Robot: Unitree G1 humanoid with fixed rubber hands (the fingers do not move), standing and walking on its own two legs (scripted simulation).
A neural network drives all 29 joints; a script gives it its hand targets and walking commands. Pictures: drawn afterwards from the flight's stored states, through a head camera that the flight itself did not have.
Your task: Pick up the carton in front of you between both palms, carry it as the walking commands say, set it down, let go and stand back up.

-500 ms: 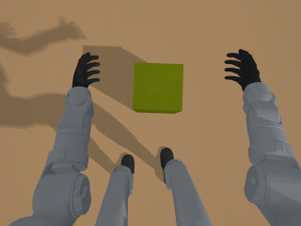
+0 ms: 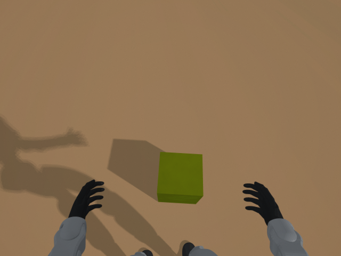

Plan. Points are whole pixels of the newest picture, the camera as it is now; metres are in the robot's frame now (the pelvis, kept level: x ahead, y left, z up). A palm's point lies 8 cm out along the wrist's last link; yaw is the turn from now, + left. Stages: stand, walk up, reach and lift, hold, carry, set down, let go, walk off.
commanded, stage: let go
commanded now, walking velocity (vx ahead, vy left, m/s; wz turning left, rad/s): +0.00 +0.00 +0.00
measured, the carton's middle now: (179, 179) +0.44 -0.07 -0.64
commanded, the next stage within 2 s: stand in 0.60 s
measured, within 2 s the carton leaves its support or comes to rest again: neither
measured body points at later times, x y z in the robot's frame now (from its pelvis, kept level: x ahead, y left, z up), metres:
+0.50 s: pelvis +0.01 +0.01 +0.01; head +0.03 +0.01 +0.46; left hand +0.19 +0.24 -0.06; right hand +0.19 -0.22 -0.06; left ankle -0.02 +0.12 -0.73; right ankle +0.01 -0.11 -0.73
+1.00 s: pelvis +0.03 +0.00 +0.01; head +0.04 -0.01 +0.46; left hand +0.16 +0.29 -0.09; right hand +0.17 -0.29 -0.09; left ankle -0.02 +0.12 -0.73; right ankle +0.01 -0.11 -0.73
